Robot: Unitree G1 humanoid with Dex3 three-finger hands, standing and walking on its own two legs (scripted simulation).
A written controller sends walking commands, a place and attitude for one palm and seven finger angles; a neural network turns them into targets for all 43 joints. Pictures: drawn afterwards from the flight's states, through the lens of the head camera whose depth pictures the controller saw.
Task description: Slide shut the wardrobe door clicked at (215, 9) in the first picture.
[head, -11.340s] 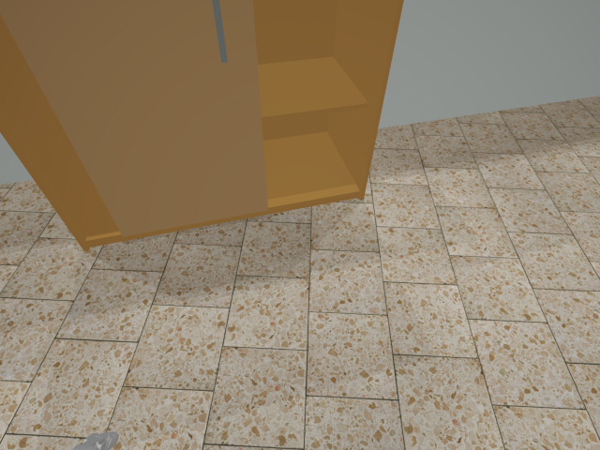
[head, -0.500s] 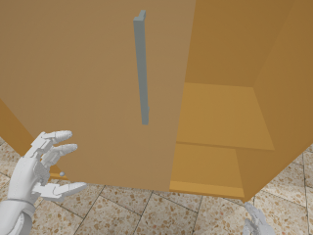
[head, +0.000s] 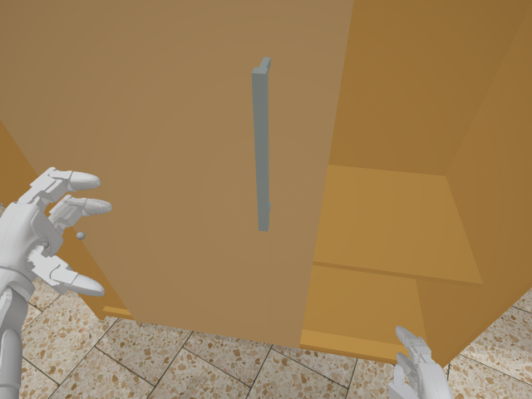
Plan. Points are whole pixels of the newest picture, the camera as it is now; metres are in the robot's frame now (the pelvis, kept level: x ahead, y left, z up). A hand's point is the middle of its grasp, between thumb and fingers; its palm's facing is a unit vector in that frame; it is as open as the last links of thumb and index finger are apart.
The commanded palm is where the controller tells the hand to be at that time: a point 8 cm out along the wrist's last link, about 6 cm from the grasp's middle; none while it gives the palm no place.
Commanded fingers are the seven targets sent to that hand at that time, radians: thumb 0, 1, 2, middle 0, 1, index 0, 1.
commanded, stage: raise the hand with hooked fingers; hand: left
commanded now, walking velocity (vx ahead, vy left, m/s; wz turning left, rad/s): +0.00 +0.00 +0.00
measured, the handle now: (264, 157) +0.45 +0.05 +0.15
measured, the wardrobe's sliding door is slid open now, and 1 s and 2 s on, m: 0.46 0.46 0.46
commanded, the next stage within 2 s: move the hooked fingers beside the handle in 0.62 s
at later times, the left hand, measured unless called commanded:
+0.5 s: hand (82, 215) +0.28 +0.27 +0.18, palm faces +0.06 -0.99 -0.11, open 13.9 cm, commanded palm +0.24 +0.31 +0.18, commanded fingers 0.00 -0.50 0.30 -0.30 -1.20 -0.30 -1.20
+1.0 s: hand (110, 208) +0.29 +0.24 +0.18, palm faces +0.02 -1.00 -0.08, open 13.9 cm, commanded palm +0.27 +0.29 +0.18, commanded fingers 0.00 -0.50 0.30 -0.30 -1.20 -0.30 -1.20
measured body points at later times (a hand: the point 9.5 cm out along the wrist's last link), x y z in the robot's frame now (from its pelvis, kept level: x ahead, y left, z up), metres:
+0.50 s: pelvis +0.00 -0.01 +0.00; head -0.02 -0.03 +0.45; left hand +0.27 +0.32 +0.19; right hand +0.17 -0.25 -0.07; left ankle -0.04 +0.12 -0.73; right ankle +0.02 -0.13 -0.73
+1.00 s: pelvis -0.01 -0.01 +0.00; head -0.02 -0.04 +0.45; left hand +0.29 +0.29 +0.18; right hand +0.17 -0.25 -0.08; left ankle -0.04 +0.12 -0.73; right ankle +0.02 -0.13 -0.73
